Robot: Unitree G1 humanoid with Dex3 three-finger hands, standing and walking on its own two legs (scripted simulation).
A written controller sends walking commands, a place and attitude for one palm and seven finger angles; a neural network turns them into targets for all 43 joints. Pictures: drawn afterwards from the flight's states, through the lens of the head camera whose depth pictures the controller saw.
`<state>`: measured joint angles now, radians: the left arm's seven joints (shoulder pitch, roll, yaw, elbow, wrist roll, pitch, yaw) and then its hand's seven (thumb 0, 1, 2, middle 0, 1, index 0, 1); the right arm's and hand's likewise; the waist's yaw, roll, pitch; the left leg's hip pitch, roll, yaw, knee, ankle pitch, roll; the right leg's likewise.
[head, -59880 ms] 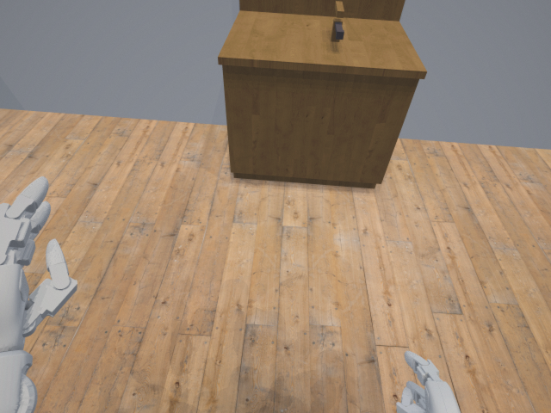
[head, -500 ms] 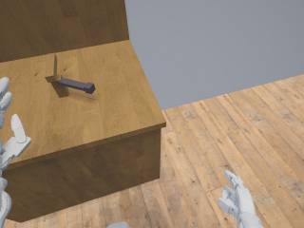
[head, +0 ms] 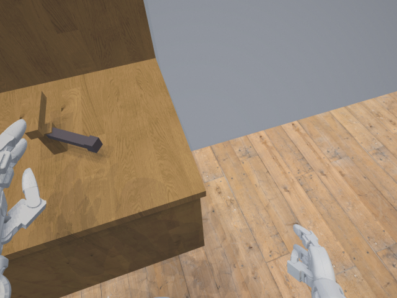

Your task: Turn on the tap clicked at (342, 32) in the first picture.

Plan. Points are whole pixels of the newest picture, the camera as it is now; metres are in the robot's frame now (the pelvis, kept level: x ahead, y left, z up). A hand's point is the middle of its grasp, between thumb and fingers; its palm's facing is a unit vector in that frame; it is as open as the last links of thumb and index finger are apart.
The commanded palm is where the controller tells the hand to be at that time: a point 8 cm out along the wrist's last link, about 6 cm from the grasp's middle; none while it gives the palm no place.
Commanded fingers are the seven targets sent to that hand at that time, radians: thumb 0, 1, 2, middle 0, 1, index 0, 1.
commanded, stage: come to a stop and stand still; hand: left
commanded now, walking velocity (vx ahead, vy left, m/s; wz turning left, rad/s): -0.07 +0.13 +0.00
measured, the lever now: (93, 144) +0.44 +0.28 +0.01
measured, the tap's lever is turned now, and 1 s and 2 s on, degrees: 53 53 53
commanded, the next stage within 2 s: none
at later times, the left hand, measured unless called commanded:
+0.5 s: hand (0, 223) +0.20 +0.27 +0.17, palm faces +0.31 -0.86 -0.40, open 7.4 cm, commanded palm +0.13 +0.32 +0.18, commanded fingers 0.00 0.90 0.90 -0.20 -0.30 -0.20 -0.30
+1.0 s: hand out of the picture +0.08 +0.35 +0.18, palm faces +0.48 -0.82 -0.32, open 7.4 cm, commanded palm +0.02 +0.37 +0.18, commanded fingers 0.00 0.90 0.90 -0.20 -0.30 -0.20 -0.30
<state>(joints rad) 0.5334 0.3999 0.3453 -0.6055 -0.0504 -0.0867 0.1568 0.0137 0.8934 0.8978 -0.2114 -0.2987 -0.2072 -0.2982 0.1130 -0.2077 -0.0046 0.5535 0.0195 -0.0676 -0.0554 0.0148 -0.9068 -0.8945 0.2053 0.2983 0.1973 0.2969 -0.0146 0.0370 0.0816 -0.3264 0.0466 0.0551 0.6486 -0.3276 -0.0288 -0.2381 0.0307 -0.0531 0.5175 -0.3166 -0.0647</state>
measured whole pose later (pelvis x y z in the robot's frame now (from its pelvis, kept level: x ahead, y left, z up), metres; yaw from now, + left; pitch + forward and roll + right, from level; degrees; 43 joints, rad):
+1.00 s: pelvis -0.12 +0.08 +0.00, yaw +3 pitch -6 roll -2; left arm 0.33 0.35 0.34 -0.40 0.00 -0.19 0.10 0.01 0.89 0.90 -0.21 -0.30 -0.21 -0.30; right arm 0.23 -0.18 0.01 0.57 -0.01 -0.12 -0.02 0.02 -0.90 -0.89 0.21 0.30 0.20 0.30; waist 0.03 -0.01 0.03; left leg -0.31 -0.02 0.10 0.49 -0.25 0.04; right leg -0.22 0.00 0.03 0.46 -0.26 -0.01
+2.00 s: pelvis -0.35 +0.12 -0.02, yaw -2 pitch -3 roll -1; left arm 0.38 0.33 0.38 -0.49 -0.01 -0.25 0.08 0.01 0.89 0.90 -0.21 -0.30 -0.21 -0.30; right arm 0.24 -0.20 -0.03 0.64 0.01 -0.09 0.01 0.02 -0.91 -0.89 0.21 0.30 0.20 0.30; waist 0.01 0.00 0.03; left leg -0.59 0.02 -0.05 1.28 -0.31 0.02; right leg -0.26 0.06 -0.10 0.65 -0.34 -0.09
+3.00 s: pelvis -0.26 +0.11 -0.01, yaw +1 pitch -1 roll +0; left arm 0.43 0.39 0.38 -0.50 -0.04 -0.18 0.13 0.01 0.89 0.90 -0.21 -0.30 -0.20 -0.30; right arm 0.24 -0.15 0.02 0.58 0.01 -0.09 -0.03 0.01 -0.91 -0.89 0.20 0.30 0.20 0.30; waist -0.01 -0.02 0.04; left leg -0.22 0.03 0.02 0.58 -0.34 -0.01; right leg -0.35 0.02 -0.05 0.74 -0.42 -0.04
